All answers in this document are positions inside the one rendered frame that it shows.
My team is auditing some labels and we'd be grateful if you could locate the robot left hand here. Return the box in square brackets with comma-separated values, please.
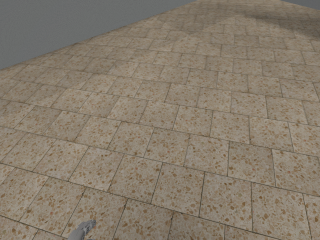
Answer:
[67, 219, 96, 240]

